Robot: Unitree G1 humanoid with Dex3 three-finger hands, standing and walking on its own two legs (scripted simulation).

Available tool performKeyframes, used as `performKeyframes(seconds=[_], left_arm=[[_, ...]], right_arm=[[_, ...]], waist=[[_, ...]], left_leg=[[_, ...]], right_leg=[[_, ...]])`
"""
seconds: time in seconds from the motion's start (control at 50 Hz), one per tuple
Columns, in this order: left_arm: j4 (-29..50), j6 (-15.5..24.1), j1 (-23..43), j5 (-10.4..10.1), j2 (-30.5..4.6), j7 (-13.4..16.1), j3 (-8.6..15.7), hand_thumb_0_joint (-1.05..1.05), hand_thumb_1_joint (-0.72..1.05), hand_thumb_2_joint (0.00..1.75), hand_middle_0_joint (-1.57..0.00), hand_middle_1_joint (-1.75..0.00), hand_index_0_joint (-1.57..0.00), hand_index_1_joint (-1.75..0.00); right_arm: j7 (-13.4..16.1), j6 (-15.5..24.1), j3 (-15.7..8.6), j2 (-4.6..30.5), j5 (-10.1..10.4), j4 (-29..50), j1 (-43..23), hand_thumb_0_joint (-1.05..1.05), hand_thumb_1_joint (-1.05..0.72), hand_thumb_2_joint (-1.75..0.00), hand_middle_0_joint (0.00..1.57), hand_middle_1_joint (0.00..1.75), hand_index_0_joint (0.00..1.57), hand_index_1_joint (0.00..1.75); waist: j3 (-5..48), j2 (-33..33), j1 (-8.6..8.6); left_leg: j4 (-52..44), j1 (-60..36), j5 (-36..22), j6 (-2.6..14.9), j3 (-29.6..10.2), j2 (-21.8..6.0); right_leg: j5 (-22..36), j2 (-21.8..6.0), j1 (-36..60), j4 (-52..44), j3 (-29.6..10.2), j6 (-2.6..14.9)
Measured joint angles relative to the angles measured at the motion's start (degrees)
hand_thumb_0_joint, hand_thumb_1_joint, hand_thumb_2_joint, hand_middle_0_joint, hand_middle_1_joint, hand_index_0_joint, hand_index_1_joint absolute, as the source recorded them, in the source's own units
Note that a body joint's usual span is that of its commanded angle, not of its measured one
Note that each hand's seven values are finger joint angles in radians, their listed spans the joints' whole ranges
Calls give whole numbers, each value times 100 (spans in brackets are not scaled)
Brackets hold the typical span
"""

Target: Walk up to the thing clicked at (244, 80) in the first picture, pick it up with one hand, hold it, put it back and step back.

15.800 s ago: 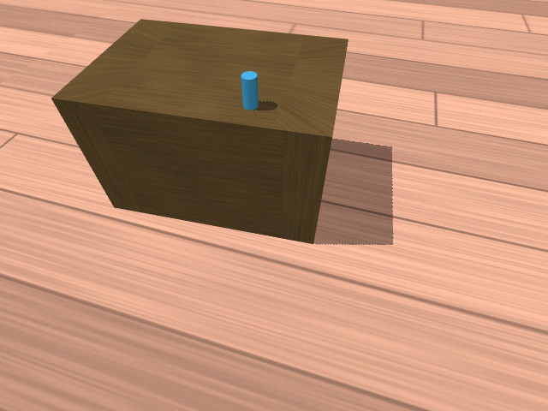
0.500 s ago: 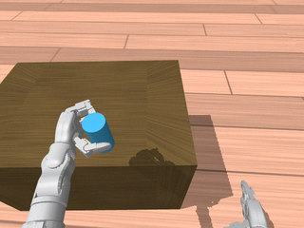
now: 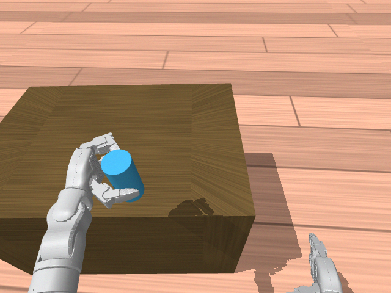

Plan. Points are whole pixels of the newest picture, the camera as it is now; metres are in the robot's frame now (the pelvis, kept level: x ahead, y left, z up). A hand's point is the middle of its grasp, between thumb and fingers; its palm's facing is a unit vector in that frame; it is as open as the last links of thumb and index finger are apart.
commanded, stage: hold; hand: left
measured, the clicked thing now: (124, 177) +0.30 +0.14 +0.11
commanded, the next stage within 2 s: crouch in 1.90 s
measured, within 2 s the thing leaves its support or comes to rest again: neither
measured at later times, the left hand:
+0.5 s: hand (117, 162) +0.33 +0.15 +0.12, palm faces -0.05 -1.00 -0.02, open 9.2 cm
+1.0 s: hand (116, 159) +0.33 +0.15 +0.12, palm faces -0.05 -1.00 -0.03, open 9.2 cm
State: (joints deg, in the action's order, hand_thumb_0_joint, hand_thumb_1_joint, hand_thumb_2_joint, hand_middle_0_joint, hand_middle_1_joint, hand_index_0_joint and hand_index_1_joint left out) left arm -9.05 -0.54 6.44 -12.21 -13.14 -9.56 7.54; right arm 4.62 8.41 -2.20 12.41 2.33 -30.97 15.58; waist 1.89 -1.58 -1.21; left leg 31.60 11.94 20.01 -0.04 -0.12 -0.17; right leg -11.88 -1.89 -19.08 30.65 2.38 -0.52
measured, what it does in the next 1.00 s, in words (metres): stands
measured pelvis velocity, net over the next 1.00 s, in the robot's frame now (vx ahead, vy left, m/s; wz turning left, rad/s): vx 0.01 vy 0.00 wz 0.00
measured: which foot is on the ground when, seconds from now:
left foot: down 0.00-1.00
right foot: down 0.00-1.00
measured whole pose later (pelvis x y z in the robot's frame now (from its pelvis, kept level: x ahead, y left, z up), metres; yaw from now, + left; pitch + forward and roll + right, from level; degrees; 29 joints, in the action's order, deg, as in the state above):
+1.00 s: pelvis +0.01 +0.00 +0.01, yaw +0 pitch +0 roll +0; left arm -9.4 -0.2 7.1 -12.2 -13.3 -10.0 8.6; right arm 4.4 8.5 -2.9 13.0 2.0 -31.6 14.9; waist 1.3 -1.9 -1.6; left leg 26.9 8.0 18.5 -0.1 -0.2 -0.4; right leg -10.7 -1.6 -15.2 26.4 2.6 -0.5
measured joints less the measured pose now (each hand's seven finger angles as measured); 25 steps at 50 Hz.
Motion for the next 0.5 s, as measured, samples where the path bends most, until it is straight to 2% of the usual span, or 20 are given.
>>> performKeyframes(seconds=[0.5], left_arm=[[-110,84,82,29,16,39,22,-7,-61,91,-97,-142,-104,-143]], right_arm=[[-18,25,-39,17,-34,-123,-79,-1,50,-6,6,6,6,5]], waist=[[-45,-22,-35]], left_leg=[[-302,-245,-93,10,10,-8]], right_leg=[[98,16,250,-312,-3,-16]])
